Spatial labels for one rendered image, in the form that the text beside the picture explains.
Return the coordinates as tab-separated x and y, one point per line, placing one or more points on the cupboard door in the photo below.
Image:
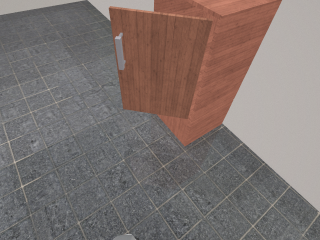
163	55

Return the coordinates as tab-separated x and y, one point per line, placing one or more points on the handle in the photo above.
119	52

